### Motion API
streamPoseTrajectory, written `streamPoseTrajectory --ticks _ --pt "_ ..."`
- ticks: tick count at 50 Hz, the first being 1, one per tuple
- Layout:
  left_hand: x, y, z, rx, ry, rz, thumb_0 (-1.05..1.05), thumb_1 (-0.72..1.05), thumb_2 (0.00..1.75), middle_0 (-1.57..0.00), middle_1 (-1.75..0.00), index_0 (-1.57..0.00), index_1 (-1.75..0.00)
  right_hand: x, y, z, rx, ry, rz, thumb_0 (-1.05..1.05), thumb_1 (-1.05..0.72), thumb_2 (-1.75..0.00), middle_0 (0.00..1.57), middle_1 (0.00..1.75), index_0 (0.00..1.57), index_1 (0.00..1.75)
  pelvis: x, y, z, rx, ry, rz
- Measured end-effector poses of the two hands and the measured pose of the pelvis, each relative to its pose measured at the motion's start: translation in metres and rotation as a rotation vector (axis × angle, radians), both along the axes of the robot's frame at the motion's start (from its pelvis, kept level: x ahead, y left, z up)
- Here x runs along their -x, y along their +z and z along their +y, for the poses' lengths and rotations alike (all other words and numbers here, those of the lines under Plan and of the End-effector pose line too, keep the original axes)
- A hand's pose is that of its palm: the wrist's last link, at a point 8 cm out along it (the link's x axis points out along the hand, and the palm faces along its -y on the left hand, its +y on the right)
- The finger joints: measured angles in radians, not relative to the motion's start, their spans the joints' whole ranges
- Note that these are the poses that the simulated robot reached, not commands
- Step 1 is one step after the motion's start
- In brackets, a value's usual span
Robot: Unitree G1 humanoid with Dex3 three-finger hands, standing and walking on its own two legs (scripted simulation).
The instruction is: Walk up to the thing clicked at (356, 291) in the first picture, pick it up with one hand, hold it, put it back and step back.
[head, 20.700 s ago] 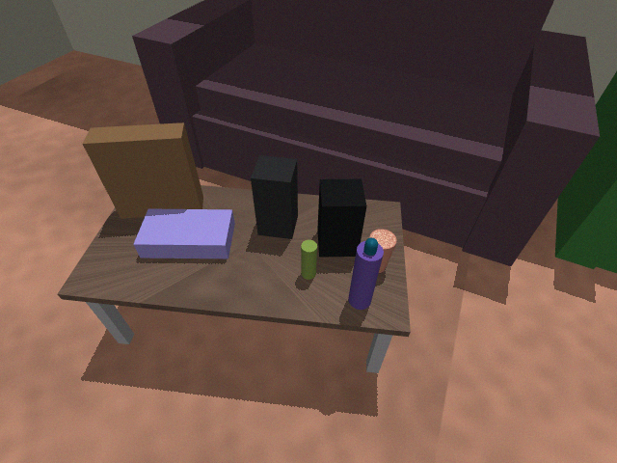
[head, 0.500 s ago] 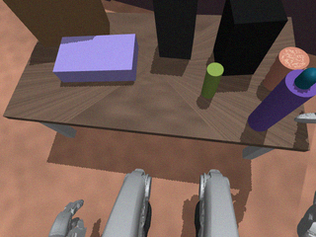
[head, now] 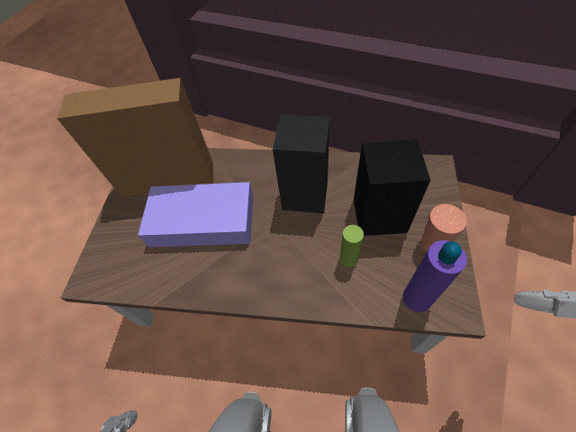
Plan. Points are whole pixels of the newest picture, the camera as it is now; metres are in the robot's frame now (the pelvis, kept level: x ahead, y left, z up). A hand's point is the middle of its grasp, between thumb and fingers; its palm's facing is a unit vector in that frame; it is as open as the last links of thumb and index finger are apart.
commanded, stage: home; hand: right
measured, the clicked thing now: (433, 276) +0.43 -0.23 -0.20
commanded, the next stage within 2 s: none
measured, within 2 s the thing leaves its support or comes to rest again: neither
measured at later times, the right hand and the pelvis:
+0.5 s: hand (459, 389) +0.21 -0.18 -0.02, palm faces +0.18 +0.95 -0.25, open 17.3 cm; pelvis +0.03 +0.00 +0.05, yaw -1 degrees
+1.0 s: hand (452, 413) +0.18 -0.18 -0.04, palm faces +0.00 +0.95 -0.32, open 17.5 cm; pelvis +0.03 +0.02 +0.06, yaw -2 degrees
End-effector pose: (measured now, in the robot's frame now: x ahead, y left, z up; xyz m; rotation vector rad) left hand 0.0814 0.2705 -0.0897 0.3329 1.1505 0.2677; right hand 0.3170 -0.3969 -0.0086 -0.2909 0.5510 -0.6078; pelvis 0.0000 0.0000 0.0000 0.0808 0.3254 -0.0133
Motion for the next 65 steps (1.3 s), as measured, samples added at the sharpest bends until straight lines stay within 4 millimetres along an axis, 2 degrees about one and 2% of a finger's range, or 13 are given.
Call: streamPoseTrajectory --ticks 4,8,11,15,21,28,32,36,45,48,52,57,65 --pt "0.003 0.018 -0.001 0.009 0.025 -0.004 0.01 0.89 0.89 -0.2 -0.29 -0.21 -0.3 0.012 0.003 0.02 -0.03 0.041 0.064 -0.01 0.44 -0.12 0.07 0.07 0.06 0.07 -0.007 0.019 -0.004 0.008 0.0 -0.043" --pt "-0.001 0.03 -0.008 0.027 0.044 -0.022 0.01 0.9 0.9 -0.2 -0.29 -0.2 -0.3 0.033 -0.005 0.055 -0.084 0.111 0.113 -0.01 0.45 -0.11 0.07 0.07 0.06 0.07 -0.013 0.033 -0.007 0.017 0.003 -0.085" --pt "-0.01 0.036 -0.016 0.044 0.045 -0.056 0.01 0.9 0.9 -0.2 -0.29 -0.2 -0.3 0.053 -0.008 0.082 -0.127 0.159 0.127 -0.01 0.47 -0.1 0.07 0.06 0.06 0.07 -0.018 0.04 -0.007 0.024 0.005 -0.117" --pt "-0.033 0.043 -0.028 0.07 0.029 -0.131 0.01 0.9 0.9 -0.2 -0.29 -0.2 -0.3 0.078 -0.005 0.112 -0.167 0.2 0.125 -0.01 0.49 -0.09 0.07 0.06 0.06 0.07 -0.023 0.047 -0.006 0.033 0.003 -0.157" --pt "-0.081 0.055 -0.045 0.122 -0.022 -0.287 0.01 0.9 0.9 -0.2 -0.29 -0.2 -0.3 0.113 0.011 0.149 -0.202 0.257 0.108 -0.01 0.51 -0.08 0.07 0.06 0.06 0.06 -0.028 0.052 -0.001 0.042 -0.001 -0.198" --pt "-0.126 0.07 -0.051 0.147 -0.096 -0.424 0.01 0.89 0.9 -0.2 -0.29 -0.21 -0.3 0.145 0.016 0.178 -0.25 0.276 0.131 -0.01 0.51 -0.07 0.07 0.06 0.06 0.06 -0.03 0.051 0.007 0.054 -0.013 -0.218" --pt "-0.135 0.075 -0.045 0.132 -0.122 -0.459 0.01 0.89 0.9 -0.2 -0.29 -0.21 -0.3 0.152 0.015 0.182 -0.256 0.263 0.143 -0.01 0.52 -0.07 0.07 0.06 0.06 0.06 -0.031 0.05 0.013 0.059 -0.021 -0.222" --pt "-0.134 0.076 -0.035 0.109 -0.126 -0.465 0.01 0.89 0.9 -0.2 -0.29 -0.21 -0.3 0.149 0.016 0.181 -0.245 0.258 0.144 -0.01 0.53 -0.06 0.06 0.05 0.06 0.06 -0.031 0.049 0.017 0.063 -0.025 -0.222" --pt "-0.107 0.068 -0.013 0.074 -0.079 -0.422 0.01 0.89 0.9 -0.2 -0.29 -0.2 -0.3 0.141 0.02 0.187 -0.233 0.291 0.143 -0.01 0.55 -0.05 0.06 0.05 0.05 0.05 -0.032 0.047 0.02 0.065 -0.016 -0.217" --pt "-0.095 0.057 -0.008 0.051 -0.153 -0.304 0.01 0.9 0.9 -0.2 -0.29 -0.2 -0.3 0.142 0.006 0.182 -0.186 0.376 0.219 -0.01 0.55 -0.05 0.06 0.05 0.05 0.05 -0.03 0.051 0.019 0.071 -0.017 -0.258" --pt "-0.075 0.052 0.002 0.069 -0.152 -0.168 0.01 0.89 0.9 -0.2 -0.3 -0.21 -0.3 0.154 -0.009 0.161 -0.185 0.391 0.344 -0.01 0.55 -0.05 0.06 0.05 0.05 0.05 -0.033 0.06 0.018 0.083 -0.015 -0.292" --pt "-0.053 0.054 0.011 0.069 -0.108 -0.078 0.01 0.9 0.9 -0.2 -0.3 -0.21 -0.3 0.176 -0.015 0.137 -0.203 0.324 0.45 -0.01 0.54 -0.05 0.06 0.05 0.06 0.05 -0.038 0.071 0.012 0.086 -0.018 -0.319" --pt "-0.03 0.052 0.008 0.082 -0.069 0.021 0.01 0.9 0.9 -0.2 -0.3 -0.2 -0.3 0.214 -0.015 0.118 -0.225 0.231 0.584 -0.01 0.55 -0.05 0.06 0.05 0.05 0.05 -0.038 0.084 0.006 0.093 -0.015 -0.358"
